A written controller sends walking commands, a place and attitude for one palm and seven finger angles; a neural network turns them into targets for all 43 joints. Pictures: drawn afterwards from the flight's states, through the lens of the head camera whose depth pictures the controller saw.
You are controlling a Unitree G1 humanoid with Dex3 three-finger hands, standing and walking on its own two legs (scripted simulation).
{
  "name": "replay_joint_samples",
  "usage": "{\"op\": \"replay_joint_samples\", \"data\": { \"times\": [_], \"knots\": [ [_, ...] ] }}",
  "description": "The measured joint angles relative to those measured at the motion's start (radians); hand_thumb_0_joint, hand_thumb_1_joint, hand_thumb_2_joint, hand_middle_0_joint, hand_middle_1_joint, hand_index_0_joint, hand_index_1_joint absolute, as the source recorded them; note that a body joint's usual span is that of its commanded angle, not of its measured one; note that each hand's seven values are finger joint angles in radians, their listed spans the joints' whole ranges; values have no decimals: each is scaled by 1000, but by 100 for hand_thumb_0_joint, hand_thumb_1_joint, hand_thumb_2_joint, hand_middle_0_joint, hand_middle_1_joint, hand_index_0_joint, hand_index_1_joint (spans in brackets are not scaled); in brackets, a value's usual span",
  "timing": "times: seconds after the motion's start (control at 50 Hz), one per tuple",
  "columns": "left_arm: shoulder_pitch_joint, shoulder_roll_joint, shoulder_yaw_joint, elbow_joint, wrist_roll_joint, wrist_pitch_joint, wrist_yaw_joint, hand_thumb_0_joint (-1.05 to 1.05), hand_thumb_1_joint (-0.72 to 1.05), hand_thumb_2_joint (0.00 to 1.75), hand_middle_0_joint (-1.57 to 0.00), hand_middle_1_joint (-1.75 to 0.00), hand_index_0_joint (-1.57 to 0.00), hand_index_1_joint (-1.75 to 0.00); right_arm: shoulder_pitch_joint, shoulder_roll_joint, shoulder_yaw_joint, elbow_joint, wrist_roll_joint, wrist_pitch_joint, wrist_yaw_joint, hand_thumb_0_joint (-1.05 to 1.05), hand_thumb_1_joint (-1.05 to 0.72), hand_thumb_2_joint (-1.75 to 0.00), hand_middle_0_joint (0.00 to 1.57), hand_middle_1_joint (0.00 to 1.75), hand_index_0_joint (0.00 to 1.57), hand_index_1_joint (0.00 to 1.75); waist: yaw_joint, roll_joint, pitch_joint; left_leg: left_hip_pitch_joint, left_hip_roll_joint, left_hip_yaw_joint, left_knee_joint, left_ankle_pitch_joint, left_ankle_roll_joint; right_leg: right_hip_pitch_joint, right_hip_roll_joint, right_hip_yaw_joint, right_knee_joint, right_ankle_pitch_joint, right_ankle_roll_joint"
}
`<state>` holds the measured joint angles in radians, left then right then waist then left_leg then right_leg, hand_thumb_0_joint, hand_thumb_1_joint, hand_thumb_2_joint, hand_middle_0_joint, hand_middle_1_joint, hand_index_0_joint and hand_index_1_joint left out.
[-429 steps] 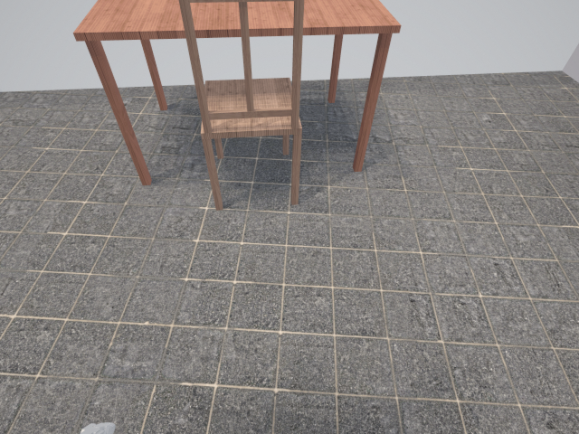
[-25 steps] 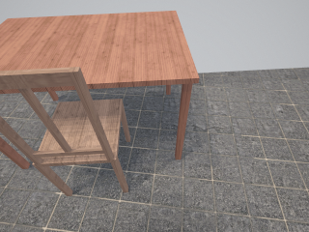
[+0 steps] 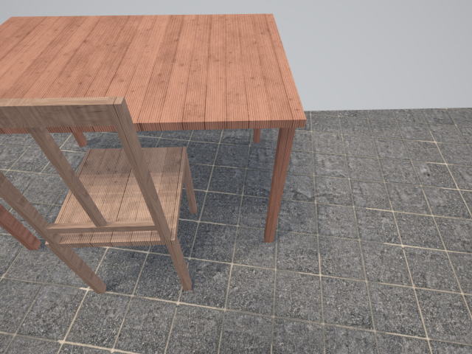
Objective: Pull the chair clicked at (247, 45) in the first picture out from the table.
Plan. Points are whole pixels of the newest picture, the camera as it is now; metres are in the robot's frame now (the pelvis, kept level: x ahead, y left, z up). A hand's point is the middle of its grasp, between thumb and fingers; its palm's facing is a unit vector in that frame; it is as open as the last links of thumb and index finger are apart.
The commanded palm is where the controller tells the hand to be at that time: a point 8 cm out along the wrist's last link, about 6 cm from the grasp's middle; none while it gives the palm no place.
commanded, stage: shuffle to correct the standing spot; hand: left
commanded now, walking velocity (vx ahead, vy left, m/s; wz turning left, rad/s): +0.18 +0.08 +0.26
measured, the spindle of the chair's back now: (74, 184) +0.48 +0.43 -0.06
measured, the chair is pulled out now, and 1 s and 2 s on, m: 0.00 0.00 0.00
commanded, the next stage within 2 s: come to a stop and stand still in 0.16 s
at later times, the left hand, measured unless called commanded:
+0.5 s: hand out of the picture +0.10 +0.19 -0.17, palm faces +0.09 -0.97 -0.25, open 7.3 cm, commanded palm none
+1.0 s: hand out of the picture +0.06 +0.24 -0.17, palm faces +0.04 -0.98 -0.21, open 7.3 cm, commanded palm none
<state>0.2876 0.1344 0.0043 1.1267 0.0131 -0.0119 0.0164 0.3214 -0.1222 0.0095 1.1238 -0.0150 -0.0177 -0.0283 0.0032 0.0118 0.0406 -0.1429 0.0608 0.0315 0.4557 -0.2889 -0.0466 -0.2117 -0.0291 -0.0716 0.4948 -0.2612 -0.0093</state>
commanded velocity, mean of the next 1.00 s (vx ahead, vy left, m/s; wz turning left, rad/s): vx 0.01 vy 0.03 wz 0.02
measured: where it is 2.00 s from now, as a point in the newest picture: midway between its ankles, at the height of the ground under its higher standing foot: outside the picture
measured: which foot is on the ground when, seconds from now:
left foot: down 0.00-0.42, up 0.44-0.66, down 0.68-1.00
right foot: down 0.00-0.22, up 0.24-0.38, down 0.40-1.00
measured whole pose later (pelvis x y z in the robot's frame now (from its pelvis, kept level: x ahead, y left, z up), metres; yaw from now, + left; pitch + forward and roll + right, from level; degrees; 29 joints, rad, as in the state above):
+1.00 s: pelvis +0.05 +0.06 +0.00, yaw +1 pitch -2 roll +0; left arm 0.30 0.17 -0.01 1.06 0.02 0.01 0.03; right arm 0.26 -0.18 -0.01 0.96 -0.02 -0.01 -0.02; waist 0.01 0.02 0.01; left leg -0.21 -0.01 0.10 0.53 -0.29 0.05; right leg -0.23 -0.05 -0.09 0.52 -0.26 0.01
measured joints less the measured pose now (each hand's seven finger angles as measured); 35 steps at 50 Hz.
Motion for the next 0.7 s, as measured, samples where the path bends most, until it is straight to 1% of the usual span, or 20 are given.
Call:
{"op": "replay_joint_samples", "data": {
  "times": [0.06, 0.14, 0.16, 0.18, 0.2, 0.22, 0.28, 0.32, 0.34, 0.36, 0.38, 0.4, 0.42, 0.46, 0.5, 0.54, 0.58, 0.62, 0.68, 0.7],
  "knots": [
    [7, 1, 8, -11, 5, 3, -5, 0, 91, 90, -20, -30, -20, -30, 14, -1, -3, -7, -4, 7, 7, 1, -91, -90, 20, 30, 20, 30, 1, 0, -6, -15, -5, -7, 38, -24, 9, -9, -7, -6, 33, -25, 1],
    [27, 1, 25, -36, 9, 3, -10, 0, 91, 90, -20, -30, -20, -30, 38, -8, -11, -20, -9, 19, 17, 1, -91, -90, 20, 30, 20, 30, 6, 3, -16, -55, -9, -27, 127, -82, 50, -20, -14, -25, 79, -66, 5],
    [35, 2, 30, -40, 9, 2, -9, 0, 91, 90, -20, -30, -20, -30, 42, -10, -13, -22, -10, 19, 18, 1, -91, -90, 20, 30, 20, 30, 8, -1, -18, -59, -11, -26, 141, -93, 55, -20, -17, -26, 89, -76, 7],
    [44, 5, 34, -42, 10, 2, -9, 0, 91, 90, -20, -30, -20, -30, 45, -11, -15, -23, -10, 17, 19, 1, -91, -90, 20, 30, 20, 30, 9, -10, -19, -54, -15, -22, 142, -100, 48, -22, -24, -23, 100, -87, 9],
    [52, 9, 37, -41, 11, 5, -9, 0, 91, 90, -20, -30, -20, -30, 48, -10, -15, -26, -11, 12, 19, 1, -91, -90, 20, 30, 20, 30, 10, -22, -20, -44, -22, -16, 134, -102, 31, -24, -33, -17, 115, -99, 11],
    [58, 13, 39, -39, 11, 9, -11, 0, 91, 90, -20, -30, -20, -30, 52, -10, -16, -30, -12, 2, 18, 1, -91, -90, 20, 30, 20, 30, 10, -34, -20, -37, -31, -9, 129, -103, 21, -31, -40, -8, 136, -119, 0],
    [56, 17, 39, -29, 13, 17, -14, 0, 91, 90, -20, -30, -20, -30, 68, -8, -17, -42, -17, -29, 6, 1, -91, -90, 20, 30, 20, 30, 0, -33, -16, -17, -36, 8, 113, -114, 36, -98, -26, -2, 308, -248, -25],
    [34, 19, 39, -31, 9, 14, -17, 0, 91, 90, -20, -30, -20, -30, 77, -2, -13, -44, -21, -38, 0, 1, -91, -90, 20, 30, 20, 30, -14, -26, -2, 3, -38, 8, 84, -107, 40, -141, -14, -15, 374, -277, -33],
    [18, 19, 39, -37, 7, 10, -18, 0, 91, 90, -20, -30, -20, -30, 81, 1, -11, -41, -22, -39, -3, 1, -91, -90, 20, 30, 20, 30, -18, -22, 7, 13, -40, 5, 69, -102, 38, -148, -9, -24, 357, -265, -33],
    [0, 18, 39, -45, 5, 6, -19, 0, 91, 90, -20, -30, -20, -30, 84, 3, -8, -37, -20, -37, -6, 1, -91, -90, 20, 30, 20, 30, -20, -16, 16, 22, -41, 2, 59, -99, 34, -144, -5, -34, 304, -223, -31],
    [-16, 19, 39, -54, 5, -1, -15, 1, 92, 90, -20, -30, -20, -30, 87, 6, -5, -31, -16, -33, -8, 1, -91, -90, 20, 30, 20, 30, -18, -12, 25, 28, -43, 0, 58, -101, 29, -128, 0, -41, 221, -142, -27],
    [-27, 26, 39, -65, 4, -12, -11, 1, 92, 90, -20, -30, -20, -30, 93, 10, -2, -26, -10, -30, -9, 1, -91, -90, 20, 30, 20, 30, -15, -17, 30, 28, -53, -1, 71, -110, 26, -108, -3, -38, 145, -29, -30],
    [-39, 27, 39, -68, 1, -24, -7, 1, 93, 90, -20, -30, -20, -30, 91, 10, -2, -16, -3, -24, -10, 1, -91, -90, 20, 30, 20, 30, -12, -9, 36, 20, -52, -4, 101, -123, 26, -102, -2, -42, 142, -11, -43],
    [-62, 19, 31, -72, -2, -36, 2, 1, 93, 90, -20, -30, -20, -30, 74, 3, -10, -1, 8, -4, -12, 1, -91, -90, 20, 30, 20, 30, -21, 20, 44, -20, -44, -15, 200, -186, 37, -85, 1, -67, 151, -55, -58],
    [-79, 15, 24, -81, 1, -38, 12, 1, 93, 90, -20, -30, -20, -30, 41, 4, -19, 4, 14, 19, -14, 1, -91, -90, 20, 30, 20, 30, -22, 21, 48, -78, -46, -12, 313, -246, 42, -67, -5, -81, 130, -72, -63],
    [-93, 17, 25, -89, 4, -30, 23, 0, 94, 90, -20, -30, -20, -30, 1, 5, -27, -3, 17, 30, -11, 1, -91, -90, 20, 30, 20, 30, -16, 11, 53, -123, -45, -4, 363, -247, 41, -52, -7, -83, 96, -55, -62],
    [-99, 22, 26, -95, 7, -18, 26, 0, 94, 90, -20, -30, -20, -30, -38, 4, -33, -19, 16, 35, -6, 1, -91, -90, 20, 30, 20, 30, -9, -1, 52, -149, -41, 9, 343, -210, 37, -46, -8, -81, 68, -35, -61],
    [-97, 26, 28, -99, 9, -6, 24, 0, 94, 90, -20, -30, -20, -30, -69, -5, -36, -33, 5, 43, -11, 2, -92, -90, 20, 30, 20, 30, -4, -11, 47, -152, -39, 21, 278, -157, 33, -44, -8, -77, 55, -24, -57],
    [-79, 29, 29, -100, 6, 11, 18, 0, 94, 90, -20, -30, -20, -30, -86, -33, -43, -55, 4, 33, -5, 3, -94, -90, 20, 30, 20, 30, 1, -12, 35, -103, -30, 35, 93, -15, 37, -54, 1, -72, 74, -31, -44],
    [-77, 30, 30, -97, 4, 18, 15, 0, 93, 90, -20, -30, -20, -30, -89, -39, -44, -60, 1, 25, -4, 3, -94, -90, 20, 30, 20, 30, 2, -13, 35, -97, -27, 35, 72, 44, 41, -56, 3, -71, 88, -38, -39]
  ]
}}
